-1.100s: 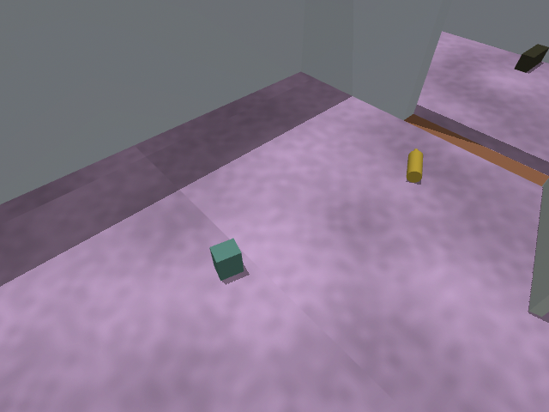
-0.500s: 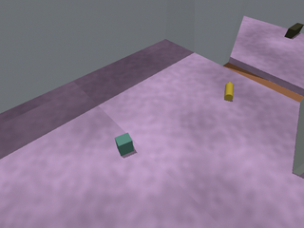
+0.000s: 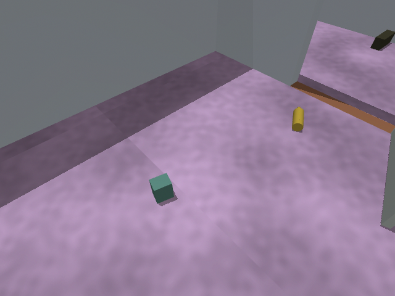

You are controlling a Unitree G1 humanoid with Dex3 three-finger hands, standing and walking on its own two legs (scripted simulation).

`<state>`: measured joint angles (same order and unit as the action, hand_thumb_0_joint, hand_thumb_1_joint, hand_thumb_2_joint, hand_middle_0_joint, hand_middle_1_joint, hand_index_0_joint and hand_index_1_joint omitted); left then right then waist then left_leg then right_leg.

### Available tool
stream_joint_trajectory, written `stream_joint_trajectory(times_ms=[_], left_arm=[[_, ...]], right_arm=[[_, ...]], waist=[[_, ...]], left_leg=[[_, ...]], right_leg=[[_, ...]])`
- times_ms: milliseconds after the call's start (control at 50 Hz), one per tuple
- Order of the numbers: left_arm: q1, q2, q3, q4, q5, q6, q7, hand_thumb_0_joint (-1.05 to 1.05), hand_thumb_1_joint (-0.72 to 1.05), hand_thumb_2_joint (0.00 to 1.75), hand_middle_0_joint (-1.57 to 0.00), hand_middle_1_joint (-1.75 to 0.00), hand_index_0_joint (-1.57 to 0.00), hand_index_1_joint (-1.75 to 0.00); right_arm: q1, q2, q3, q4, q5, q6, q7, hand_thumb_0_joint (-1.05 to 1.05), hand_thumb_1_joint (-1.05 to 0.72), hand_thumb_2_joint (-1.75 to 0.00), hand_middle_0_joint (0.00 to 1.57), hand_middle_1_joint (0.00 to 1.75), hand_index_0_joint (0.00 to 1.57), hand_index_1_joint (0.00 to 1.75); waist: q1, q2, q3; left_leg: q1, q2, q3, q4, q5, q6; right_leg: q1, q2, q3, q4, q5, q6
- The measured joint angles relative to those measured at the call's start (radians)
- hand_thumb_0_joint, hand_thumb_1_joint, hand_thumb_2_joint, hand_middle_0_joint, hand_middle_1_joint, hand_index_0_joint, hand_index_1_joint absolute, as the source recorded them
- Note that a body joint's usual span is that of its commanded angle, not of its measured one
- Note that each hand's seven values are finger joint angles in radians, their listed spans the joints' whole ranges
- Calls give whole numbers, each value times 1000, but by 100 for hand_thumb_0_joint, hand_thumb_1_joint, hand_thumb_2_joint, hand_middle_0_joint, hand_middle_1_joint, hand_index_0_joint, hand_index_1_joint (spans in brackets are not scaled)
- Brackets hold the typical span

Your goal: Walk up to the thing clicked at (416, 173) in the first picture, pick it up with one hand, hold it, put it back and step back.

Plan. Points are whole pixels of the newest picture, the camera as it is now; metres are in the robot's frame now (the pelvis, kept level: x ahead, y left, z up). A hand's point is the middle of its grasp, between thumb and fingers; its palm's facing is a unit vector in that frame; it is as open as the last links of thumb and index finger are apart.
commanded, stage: stand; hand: left
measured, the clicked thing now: (298, 117) +1.51 -0.75 -0.74
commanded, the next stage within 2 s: walk up in 0.02 s
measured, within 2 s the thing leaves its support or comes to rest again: neither
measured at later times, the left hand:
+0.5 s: hand (127, 259) +0.25 +0.19 -0.13, palm faces -0.30 -0.83 -0.46, open 7.4 cm
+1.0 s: hand (189, 134) +0.69 +0.05 -0.14, palm faces -0.71 -0.54 -0.44, open 7.4 cm
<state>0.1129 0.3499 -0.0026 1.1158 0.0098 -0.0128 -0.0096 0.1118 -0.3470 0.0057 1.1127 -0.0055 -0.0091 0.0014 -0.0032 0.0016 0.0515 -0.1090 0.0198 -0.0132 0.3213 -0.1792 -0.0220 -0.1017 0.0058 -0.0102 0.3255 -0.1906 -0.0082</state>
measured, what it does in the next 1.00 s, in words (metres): walks ahead, turning right: right foot, then left foot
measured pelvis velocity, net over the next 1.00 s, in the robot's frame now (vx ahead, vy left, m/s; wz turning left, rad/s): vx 0.39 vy -0.07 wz -0.80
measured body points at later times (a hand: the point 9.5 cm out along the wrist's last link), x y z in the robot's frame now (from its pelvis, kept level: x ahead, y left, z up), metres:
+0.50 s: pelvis +0.11 -0.07 -0.03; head +0.09 -0.12 +0.42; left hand +0.27 +0.23 -0.10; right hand +0.13 -0.42 -0.14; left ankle +0.18 +0.05 -0.69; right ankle +0.09 -0.20 -0.75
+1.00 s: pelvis +0.39 -0.07 -0.01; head +0.41 -0.08 +0.44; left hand +0.73 +0.08 -0.11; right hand +0.16 -0.32 -0.10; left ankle +0.45 +0.00 -0.75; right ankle +0.33 -0.18 -0.68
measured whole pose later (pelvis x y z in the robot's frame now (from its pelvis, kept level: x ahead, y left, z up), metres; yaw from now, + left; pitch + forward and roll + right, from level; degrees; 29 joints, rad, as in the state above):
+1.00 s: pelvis +0.39 -0.07 -0.01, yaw -46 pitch +0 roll +0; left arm 0.22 0.51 0.07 0.92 -0.02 -0.04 -0.03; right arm 0.32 -0.43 -0.09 0.82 -0.04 -0.03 0.10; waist -0.12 -0.02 0.05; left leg -0.19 0.03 0.17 0.45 -0.26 0.04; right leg -0.54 -0.05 -0.07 1.00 -0.26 0.00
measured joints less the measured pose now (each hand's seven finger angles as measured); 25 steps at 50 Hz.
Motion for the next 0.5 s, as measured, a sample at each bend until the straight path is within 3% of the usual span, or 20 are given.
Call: stream_joint_trajectory(times_ms=[20, 80, 120, 160, 220, 280, 320, 360, 420, 500], left_arm=[[0, 0, 0, 0, 0, 0, 0, 0, 90, 90, -20, -30, -20, -30], [60, 10, 37, -59, 13, 9, -45, 0, 90, 90, -20, -30, -20, -30], [92, 14, 53, -66, 19, 25, -64, 0, 90, 90, -20, -30, -20, -30], [102, 27, 59, -67, 25, 35, -76, 0, 90, 90, -20, -30, -20, -30], [114, 52, 75, -94, 17, 36, -102, 1, 90, 90, -20, -30, -20, -30], [125, 81, 94, -125, 13, 23, -121, 1, 90, 90, -20, -30, -20, -30], [135, 112, 106, -142, 11, 10, -121, 0, 90, 90, -20, -30, -20, -30], [136, 133, 123, -166, 10, -15, -103, 0, 90, 90, -20, -30, -20, -30], [150, 92, 114, -187, 0, -26, -67, 0, 90, 90, -20, -30, -20, -30], [195, 28, 76, -178, -7, -17, -45, 0, 90, 90, -20, -30, -20, -30]], right_arm=[[0, 0, 0, 0, 0, 0, 0, 1, -91, -90, 21, 30, 20, 30], [2, -11, -43, -61, -28, -15, 40, 1, -91, -90, 21, 30, 21, 30], [10, -32, -68, -121, -33, -40, 52, 1, -90, -90, 21, 30, 21, 30], [22, -50, -86, -163, -35, -54, 53, 1, -90, -90, 21, 30, 21, 30], [49, -83, -102, -177, -40, -54, 59, 1, -90, -90, 21, 30, 21, 30], [60, -122, -118, -176, -46, -42, 72, 1, -90, -90, 21, 30, 21, 30], [66, -138, -125, -183, -49, -32, 78, 1, -90, -90, 21, 30, 21, 30], [61, -156, -129, -191, -52, -14, 80, 1, -90, -90, 21, 30, 21, 30], [15, -175, -120, -189, -35, 8, 91, 1, -91, -90, 20, 30, 20, 30], [-24, -148, -82, -231, -19, -8, 111, 2, -91, -90, 20, 30, 20, 30]], waist=[[0, 0, 0], [14, -7, -14], [4, 8, -29], [-12, 21, -31], [-13, 34, -37], [-4, 51, -35], [-3, 54, -42], [8, 80, -43], [36, 138, -18], [42, 156, 1]], left_leg=[[0, 0, 0, 0, 0, 0], [-38, 2, 60, 95, -149, 36], [-42, 16, 108, 95, -110, 44], [-23, 32, 147, 82, -78, 29], [38, 52, 199, 59, -110, 8], [89, 80, 250, 106, -176, -9], [87, 107, 269, 215, -266, 2], [-6, 136, 196, 465, -366, 36], [-185, 55, 22, 777, -361, 29], [-359, 32, 0, 771, -246, 17]], right_leg=[[0, 0, 0, 0, 0, 0], [-74, 5, 59, 115, -85, -15], [-174, 0, 48, 284, -186, -23], [-273, -26, 16, 452, -221, -21], [-350, -89, -19, 525, -201, -4], [-348, -142, -43, 455, -134, 10], [-316, -153, -59, 399, -107, 5], [-332, -114, -60, 459, -118, 3], [-307, -48, -50, 479, -156, -8], [-180, -6, 3, 308, -104, -3]])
